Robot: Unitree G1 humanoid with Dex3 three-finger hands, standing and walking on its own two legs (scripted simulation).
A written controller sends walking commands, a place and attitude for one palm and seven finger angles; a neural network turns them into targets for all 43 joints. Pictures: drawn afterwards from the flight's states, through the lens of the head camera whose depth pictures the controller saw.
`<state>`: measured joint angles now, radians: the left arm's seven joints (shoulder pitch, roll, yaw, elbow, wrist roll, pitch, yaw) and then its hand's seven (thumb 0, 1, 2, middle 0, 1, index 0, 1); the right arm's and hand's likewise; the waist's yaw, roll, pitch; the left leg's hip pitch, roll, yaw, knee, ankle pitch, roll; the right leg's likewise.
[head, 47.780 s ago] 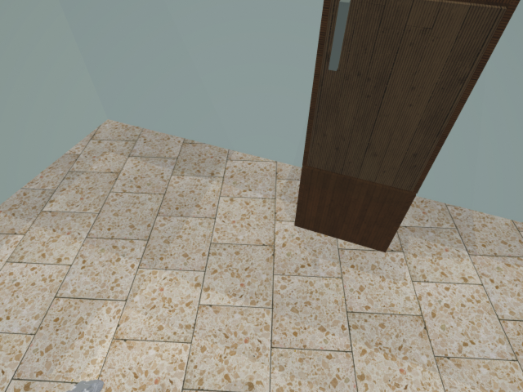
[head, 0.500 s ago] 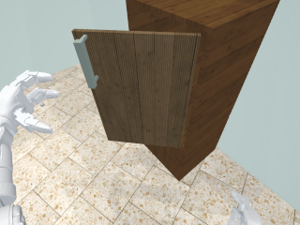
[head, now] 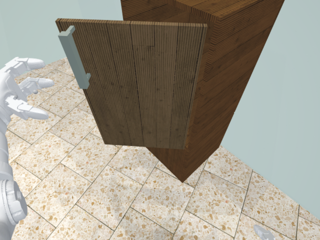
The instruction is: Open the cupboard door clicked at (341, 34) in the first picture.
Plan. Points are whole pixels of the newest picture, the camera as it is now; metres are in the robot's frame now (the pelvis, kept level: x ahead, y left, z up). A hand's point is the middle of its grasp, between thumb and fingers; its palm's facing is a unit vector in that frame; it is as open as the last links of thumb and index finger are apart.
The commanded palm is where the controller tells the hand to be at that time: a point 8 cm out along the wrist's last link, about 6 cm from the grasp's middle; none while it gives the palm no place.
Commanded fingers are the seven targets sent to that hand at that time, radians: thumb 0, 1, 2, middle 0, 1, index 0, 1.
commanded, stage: move the hooked fingers beside the handle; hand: left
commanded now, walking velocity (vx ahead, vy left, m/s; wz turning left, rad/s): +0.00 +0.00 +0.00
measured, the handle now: (78, 59) +0.56 +0.25 +0.16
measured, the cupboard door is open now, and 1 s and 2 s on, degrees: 43 43 42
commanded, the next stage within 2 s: slide the fingers in behind the handle in 1.56 s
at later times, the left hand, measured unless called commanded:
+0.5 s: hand (47, 71) +0.47 +0.29 +0.18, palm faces -0.04 -1.00 +0.00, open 14.0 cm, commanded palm +0.46 +0.35 +0.17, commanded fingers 0.00 -0.50 0.30 -0.30 -1.20 -0.30 -1.20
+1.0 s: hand (55, 62) +0.53 +0.29 +0.17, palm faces -0.03 -1.00 -0.01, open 13.9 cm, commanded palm +0.50 +0.35 +0.16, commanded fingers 0.00 -0.50 0.30 -0.30 -1.20 -0.30 -1.20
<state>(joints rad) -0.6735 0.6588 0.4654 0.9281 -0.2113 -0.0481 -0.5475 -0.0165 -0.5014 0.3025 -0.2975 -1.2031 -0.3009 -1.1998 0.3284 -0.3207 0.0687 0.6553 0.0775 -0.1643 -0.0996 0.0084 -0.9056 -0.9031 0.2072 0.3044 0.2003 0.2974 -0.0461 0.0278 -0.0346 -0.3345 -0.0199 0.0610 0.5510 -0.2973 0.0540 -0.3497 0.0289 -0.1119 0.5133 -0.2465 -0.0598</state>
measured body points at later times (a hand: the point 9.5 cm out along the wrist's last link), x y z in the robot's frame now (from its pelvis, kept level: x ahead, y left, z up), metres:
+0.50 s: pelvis +0.01 +0.02 +0.00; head +0.07 +0.03 +0.44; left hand +0.47 +0.35 +0.18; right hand +0.04 -0.26 -0.11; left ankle -0.01 +0.08 -0.73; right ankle +0.01 -0.08 -0.73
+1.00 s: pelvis +0.03 +0.02 -0.01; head +0.13 +0.04 +0.43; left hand +0.52 +0.35 +0.17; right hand -0.02 -0.26 -0.11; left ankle -0.01 +0.08 -0.73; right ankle +0.01 -0.08 -0.73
